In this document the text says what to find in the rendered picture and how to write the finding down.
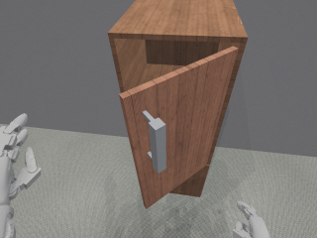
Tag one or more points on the cupboard door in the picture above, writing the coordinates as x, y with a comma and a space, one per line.
189, 102

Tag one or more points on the handle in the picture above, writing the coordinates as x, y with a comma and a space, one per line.
157, 131

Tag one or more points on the left robot hand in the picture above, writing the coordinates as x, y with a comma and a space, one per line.
11, 140

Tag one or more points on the right robot hand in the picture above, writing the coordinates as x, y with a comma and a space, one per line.
255, 228

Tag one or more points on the robot left forearm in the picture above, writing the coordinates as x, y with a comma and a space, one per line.
7, 228

